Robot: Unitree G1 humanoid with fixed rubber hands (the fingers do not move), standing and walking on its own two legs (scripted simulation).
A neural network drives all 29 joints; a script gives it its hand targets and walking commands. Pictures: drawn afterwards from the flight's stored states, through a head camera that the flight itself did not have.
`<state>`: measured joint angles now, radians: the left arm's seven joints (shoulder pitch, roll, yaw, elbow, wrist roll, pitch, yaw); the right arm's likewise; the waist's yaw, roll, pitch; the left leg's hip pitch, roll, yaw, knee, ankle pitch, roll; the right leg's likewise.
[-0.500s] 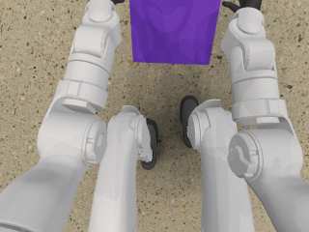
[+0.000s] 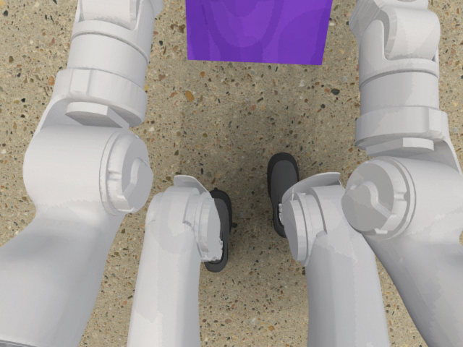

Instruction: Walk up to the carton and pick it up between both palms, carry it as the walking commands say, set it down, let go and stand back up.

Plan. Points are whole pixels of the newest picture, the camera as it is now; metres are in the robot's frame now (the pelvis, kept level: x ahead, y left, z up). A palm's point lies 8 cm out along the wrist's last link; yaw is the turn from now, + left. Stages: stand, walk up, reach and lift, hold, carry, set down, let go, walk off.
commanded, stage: set down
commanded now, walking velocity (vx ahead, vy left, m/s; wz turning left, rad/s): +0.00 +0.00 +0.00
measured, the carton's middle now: out of the picture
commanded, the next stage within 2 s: none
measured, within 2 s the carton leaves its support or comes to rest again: rests again in 1.58 s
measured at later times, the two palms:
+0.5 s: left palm out of the picture +0.65 +0.11 -0.13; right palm out of the picture +0.61 -0.18 -0.14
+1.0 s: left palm out of the picture +0.65 +0.11 -0.13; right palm out of the picture +0.61 -0.18 -0.14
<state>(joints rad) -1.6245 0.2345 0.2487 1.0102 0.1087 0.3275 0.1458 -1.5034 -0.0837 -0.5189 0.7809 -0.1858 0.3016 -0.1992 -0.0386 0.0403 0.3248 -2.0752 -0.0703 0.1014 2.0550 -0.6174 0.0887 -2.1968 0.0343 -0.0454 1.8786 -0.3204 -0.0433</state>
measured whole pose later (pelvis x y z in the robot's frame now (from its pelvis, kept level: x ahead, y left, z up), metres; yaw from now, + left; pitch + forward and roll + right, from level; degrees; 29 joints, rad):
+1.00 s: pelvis +0.04 +0.00 -0.01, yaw +0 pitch +45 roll +0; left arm -1.63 0.26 0.36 1.03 0.19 0.21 -0.02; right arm -1.50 -0.09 -0.61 0.77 -0.24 0.21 -0.01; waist -0.05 0.04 0.23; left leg -2.15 -0.08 0.10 2.09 -0.72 0.10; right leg -2.30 0.03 -0.05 1.94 -0.42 -0.04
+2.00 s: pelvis +0.04 +0.00 -0.02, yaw +0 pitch +44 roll -1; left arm -1.62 0.25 0.37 1.04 0.20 0.18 -0.03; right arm -1.48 -0.09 -0.63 0.78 -0.25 0.17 -0.01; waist -0.06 0.00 0.27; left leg -2.17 -0.09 0.10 2.13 -0.73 0.10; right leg -2.31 0.03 -0.05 1.98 -0.44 -0.04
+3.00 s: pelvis +0.01 -0.01 -0.02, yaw +2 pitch +27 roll +0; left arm -1.61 0.38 -0.02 0.89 -0.14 0.33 0.15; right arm -1.47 -0.29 -0.35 0.83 0.19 0.27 -0.20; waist -0.08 0.00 0.52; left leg -1.94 -0.09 0.10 2.17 -0.70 0.10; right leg -2.08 0.01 -0.06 2.02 -0.41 -0.04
